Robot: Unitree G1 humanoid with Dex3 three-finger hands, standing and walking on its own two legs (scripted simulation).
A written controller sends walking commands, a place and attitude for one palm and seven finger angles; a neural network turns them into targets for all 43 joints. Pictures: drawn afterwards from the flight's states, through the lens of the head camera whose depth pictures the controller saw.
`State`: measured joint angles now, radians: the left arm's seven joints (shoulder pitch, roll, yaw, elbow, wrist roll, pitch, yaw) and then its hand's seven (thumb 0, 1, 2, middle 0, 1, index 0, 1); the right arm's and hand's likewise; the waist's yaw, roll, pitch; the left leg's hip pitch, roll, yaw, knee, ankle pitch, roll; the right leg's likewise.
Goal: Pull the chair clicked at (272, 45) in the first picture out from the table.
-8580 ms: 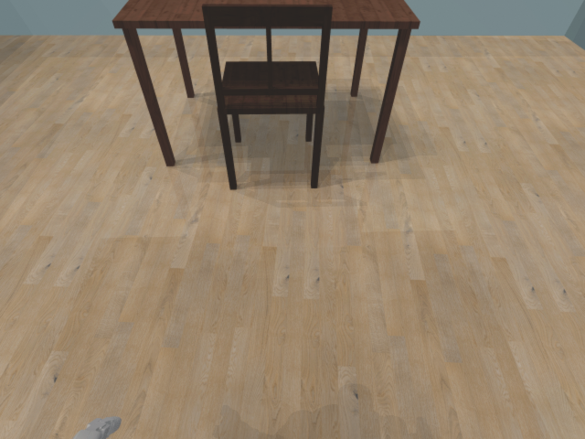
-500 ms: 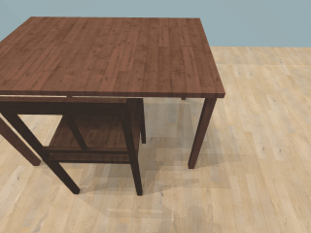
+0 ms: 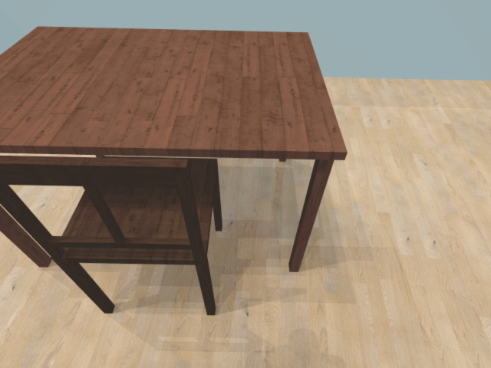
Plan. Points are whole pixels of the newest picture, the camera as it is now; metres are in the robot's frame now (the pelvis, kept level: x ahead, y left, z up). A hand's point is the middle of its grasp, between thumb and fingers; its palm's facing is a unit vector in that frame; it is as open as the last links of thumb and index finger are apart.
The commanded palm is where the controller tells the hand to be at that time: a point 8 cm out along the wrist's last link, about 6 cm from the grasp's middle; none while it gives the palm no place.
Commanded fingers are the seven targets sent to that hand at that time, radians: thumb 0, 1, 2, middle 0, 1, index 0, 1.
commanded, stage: come to a stop and stand still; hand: left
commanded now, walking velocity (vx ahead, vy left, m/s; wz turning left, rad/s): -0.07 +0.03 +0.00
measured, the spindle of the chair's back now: (106, 214) +0.46 +0.36 -0.11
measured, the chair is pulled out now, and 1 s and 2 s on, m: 0.00 0.00 0.00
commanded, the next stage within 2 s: look again from close up in 1.14 s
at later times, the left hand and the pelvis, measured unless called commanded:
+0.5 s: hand out of the picture +0.01 +0.19 -0.17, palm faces +0.05 -0.97 -0.23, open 7.3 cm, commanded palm none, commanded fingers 0.00 0.90 0.90 -0.20 -0.30 -0.20 -0.30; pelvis +0.00 +0.00 +0.00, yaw +2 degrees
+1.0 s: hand out of the picture +0.01 +0.27 -0.16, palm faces +0.01 -0.96 -0.26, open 7.3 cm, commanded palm none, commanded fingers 0.00 0.90 0.90 -0.20 -0.30 -0.20 -0.30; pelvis -0.04 +0.06 +0.00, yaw +0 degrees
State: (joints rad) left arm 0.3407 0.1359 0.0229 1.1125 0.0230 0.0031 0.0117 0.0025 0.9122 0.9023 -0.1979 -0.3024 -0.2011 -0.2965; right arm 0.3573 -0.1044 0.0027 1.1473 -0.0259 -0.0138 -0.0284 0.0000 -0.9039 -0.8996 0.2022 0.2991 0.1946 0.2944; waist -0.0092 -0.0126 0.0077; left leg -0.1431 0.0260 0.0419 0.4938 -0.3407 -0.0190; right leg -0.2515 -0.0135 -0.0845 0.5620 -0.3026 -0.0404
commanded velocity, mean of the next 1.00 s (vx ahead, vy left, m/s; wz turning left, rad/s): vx -0.03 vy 0.02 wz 0.00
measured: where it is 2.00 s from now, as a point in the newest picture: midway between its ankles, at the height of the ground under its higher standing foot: outside the picture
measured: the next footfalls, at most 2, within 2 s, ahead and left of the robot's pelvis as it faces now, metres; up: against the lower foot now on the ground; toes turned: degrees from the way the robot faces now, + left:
none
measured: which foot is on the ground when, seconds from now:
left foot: down 0.00-1.00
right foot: down 0.00-1.00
